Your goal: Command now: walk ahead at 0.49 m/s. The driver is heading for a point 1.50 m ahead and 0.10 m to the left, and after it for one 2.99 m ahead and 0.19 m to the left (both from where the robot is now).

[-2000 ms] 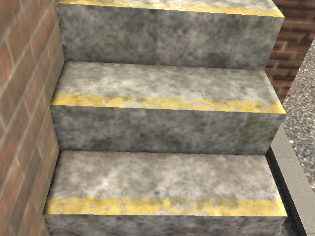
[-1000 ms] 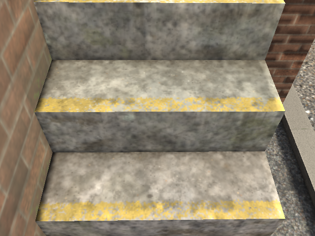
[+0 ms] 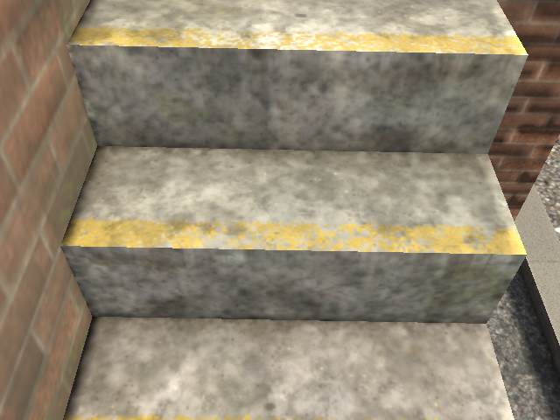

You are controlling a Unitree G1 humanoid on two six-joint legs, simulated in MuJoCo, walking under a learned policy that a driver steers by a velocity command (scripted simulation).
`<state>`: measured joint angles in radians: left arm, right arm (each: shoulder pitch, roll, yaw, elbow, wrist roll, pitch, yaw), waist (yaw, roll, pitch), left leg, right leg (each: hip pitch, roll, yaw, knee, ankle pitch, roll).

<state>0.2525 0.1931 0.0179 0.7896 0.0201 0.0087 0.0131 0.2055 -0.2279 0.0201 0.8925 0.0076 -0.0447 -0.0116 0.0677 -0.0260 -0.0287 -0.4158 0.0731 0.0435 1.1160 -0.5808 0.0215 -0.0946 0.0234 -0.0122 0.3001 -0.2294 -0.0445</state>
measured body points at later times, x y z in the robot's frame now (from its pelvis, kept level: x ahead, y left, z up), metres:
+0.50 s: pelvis +0.01 +0.10 +0.10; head +0.02 +0.14 +0.55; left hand +0.08 +0.33 -0.06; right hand +0.05 -0.18 +0.00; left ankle +0.08 +0.22 -0.54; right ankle -0.08 -0.06 -0.43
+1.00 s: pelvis -0.07 +0.03 -0.03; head -0.04 -0.01 +0.42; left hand -0.04 +0.28 -0.14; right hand +0.10 -0.13 -0.17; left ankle -0.06 +0.18 -0.41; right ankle -0.08 -0.07 -0.75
